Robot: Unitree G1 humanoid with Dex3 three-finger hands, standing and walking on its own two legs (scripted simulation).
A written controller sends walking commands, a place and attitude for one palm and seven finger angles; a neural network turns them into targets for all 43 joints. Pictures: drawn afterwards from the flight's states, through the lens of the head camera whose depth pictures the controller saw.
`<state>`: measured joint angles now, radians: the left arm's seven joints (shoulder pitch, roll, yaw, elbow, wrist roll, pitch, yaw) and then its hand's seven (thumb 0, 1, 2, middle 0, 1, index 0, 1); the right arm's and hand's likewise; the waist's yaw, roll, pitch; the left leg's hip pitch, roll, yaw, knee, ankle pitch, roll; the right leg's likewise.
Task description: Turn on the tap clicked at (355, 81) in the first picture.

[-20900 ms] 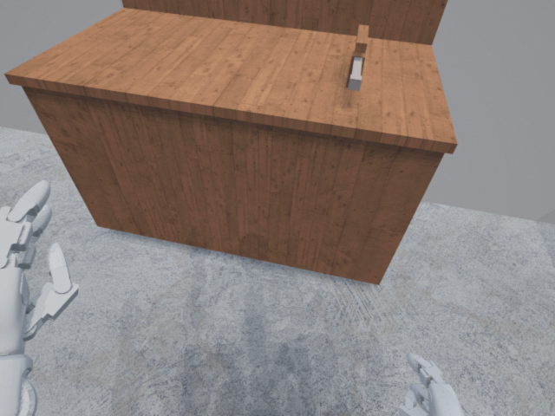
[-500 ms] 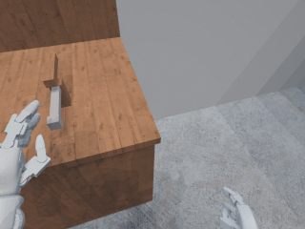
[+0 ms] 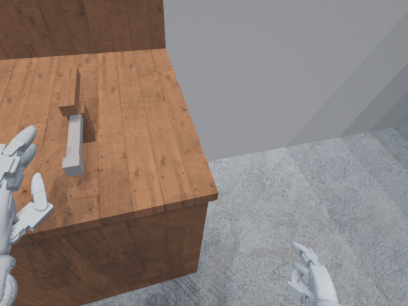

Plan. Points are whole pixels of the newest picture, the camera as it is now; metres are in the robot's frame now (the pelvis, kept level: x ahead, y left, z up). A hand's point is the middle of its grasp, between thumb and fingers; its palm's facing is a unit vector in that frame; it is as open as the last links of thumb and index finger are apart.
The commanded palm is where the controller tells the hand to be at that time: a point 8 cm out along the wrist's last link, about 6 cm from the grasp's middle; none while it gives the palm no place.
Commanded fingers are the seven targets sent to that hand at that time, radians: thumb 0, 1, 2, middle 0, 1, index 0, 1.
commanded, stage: look again from close up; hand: left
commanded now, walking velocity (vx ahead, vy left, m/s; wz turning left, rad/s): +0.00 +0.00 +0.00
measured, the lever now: (73, 166) +0.32 +0.27 +0.10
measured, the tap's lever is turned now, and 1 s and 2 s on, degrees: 0 0 0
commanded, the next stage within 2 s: shuffle to correct the standing spot in 0.40 s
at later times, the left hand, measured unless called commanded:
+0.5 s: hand (42, 218) +0.20 +0.25 +0.15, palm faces +0.39 -0.85 -0.36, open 7.5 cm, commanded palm +0.14 +0.28 +0.17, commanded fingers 0.00 0.90 0.90 -0.20 -0.30 -0.20 -0.30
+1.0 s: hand (77, 218) +0.20 +0.20 +0.16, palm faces +0.36 -0.85 -0.38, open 7.5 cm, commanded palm +0.15 +0.24 +0.17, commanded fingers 0.00 0.90 0.90 -0.20 -0.30 -0.20 -0.30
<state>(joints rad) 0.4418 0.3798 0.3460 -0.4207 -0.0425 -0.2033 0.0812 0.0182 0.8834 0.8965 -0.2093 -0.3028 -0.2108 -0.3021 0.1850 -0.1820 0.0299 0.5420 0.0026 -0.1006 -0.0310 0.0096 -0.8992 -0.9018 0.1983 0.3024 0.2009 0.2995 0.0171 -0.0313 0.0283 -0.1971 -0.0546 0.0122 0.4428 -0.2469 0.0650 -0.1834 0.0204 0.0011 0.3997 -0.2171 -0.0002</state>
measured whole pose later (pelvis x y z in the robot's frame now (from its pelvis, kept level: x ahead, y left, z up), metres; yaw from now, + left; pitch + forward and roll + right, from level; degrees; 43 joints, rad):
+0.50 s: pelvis -0.02 +0.00 +0.00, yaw +0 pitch -1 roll -1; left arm 0.41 0.34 0.33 -0.42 -0.03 -0.21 0.10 0.02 0.89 0.90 -0.21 -0.30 -0.21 -0.30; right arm 0.23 -0.20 0.02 0.57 0.00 -0.10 -0.04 0.01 -0.90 -0.90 0.20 0.30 0.20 0.30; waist 0.03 -0.02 0.04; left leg -0.19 -0.06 0.00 0.42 -0.21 0.07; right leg -0.17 0.02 -0.01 0.38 -0.18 0.00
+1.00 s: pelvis -0.01 -0.04 +0.00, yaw +0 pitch +0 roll -1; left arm 0.47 0.35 0.33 -0.48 -0.06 -0.17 0.10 0.02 0.88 0.90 -0.21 -0.30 -0.21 -0.30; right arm 0.20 -0.20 0.01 0.55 0.01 -0.08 -0.02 0.01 -0.90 -0.90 0.20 0.30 0.20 0.30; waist 0.02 0.00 0.03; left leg -0.22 0.00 -0.01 0.46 -0.24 0.01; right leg -0.19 0.08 -0.02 0.39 -0.20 -0.06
